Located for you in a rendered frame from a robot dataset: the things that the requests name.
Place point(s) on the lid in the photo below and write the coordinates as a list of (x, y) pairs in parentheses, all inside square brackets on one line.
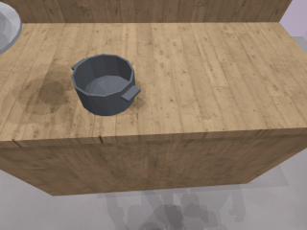
[(10, 27)]

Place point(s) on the table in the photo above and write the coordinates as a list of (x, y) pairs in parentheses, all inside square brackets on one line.
[(223, 95)]

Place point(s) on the pot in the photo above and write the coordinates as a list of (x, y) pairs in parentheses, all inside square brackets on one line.
[(105, 84)]

